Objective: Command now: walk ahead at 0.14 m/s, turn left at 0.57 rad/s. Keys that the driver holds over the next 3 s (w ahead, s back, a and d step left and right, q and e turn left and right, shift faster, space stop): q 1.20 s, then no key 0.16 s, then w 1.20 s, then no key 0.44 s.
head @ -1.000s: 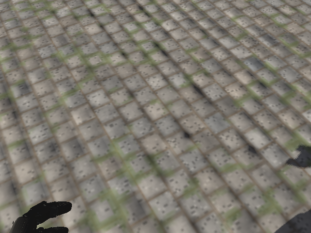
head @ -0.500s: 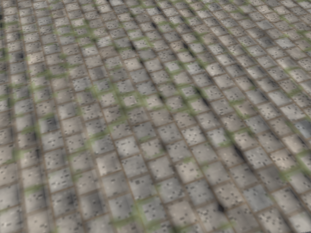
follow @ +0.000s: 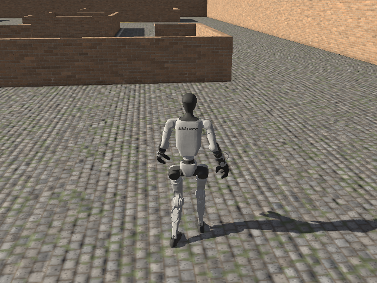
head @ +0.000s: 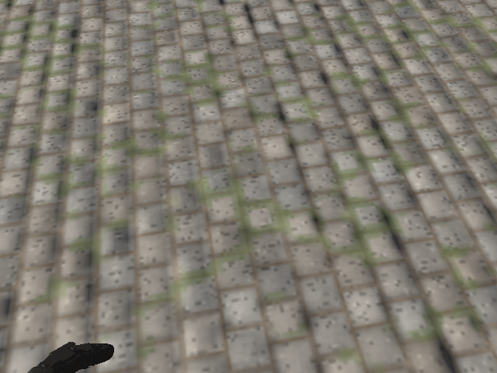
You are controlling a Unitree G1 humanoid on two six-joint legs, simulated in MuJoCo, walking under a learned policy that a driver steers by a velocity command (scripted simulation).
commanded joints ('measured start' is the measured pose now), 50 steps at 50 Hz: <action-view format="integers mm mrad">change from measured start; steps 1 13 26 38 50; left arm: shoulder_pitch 144 2 1 -19 -31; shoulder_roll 179 157 143 112 116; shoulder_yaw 61 61 82 66 61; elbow -41 -15 28 18 -5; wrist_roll -12 -14 -23 -41 -29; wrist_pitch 24 82 108 84 79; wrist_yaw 10 31 37 7 26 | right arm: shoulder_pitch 218 -53 -117 -113 -60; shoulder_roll -103 -57 -155 -166 -140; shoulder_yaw -6 -8 -38 -42 -61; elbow -55 -132 -172 -183 -139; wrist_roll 5 -2 -17 -8 4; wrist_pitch -8 48 -7 24 47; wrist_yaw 8 11 18 3 2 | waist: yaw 14 63 58 32 30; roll -239 -142 114 162 -143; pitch -367 -133 -74 -108 -33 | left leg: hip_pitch -371 -213 77 66 -394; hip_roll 70 208 387 319 92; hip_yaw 43 216 -113 -216 84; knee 511 212 -386 -320 526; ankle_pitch -197 138 550 587 60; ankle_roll -74 -105 185 197 -121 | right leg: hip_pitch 634 273 -203 25 334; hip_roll -517 -330 -72 -1 -296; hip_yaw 589 22 -5 14 147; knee -63 -218 640 249 -158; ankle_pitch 381 77 -392 -325 120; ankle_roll -287 -243 62 91 -188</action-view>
